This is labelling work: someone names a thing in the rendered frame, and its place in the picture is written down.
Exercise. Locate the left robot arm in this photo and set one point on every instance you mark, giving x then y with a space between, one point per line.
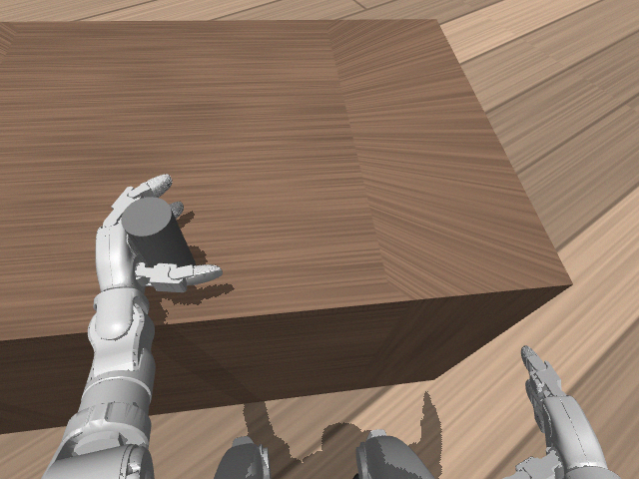
109 436

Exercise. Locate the can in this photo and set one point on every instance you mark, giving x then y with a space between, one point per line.
152 227

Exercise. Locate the left robot hand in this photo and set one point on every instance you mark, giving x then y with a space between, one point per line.
118 261

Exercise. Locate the right robot hand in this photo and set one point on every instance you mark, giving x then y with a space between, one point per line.
570 440

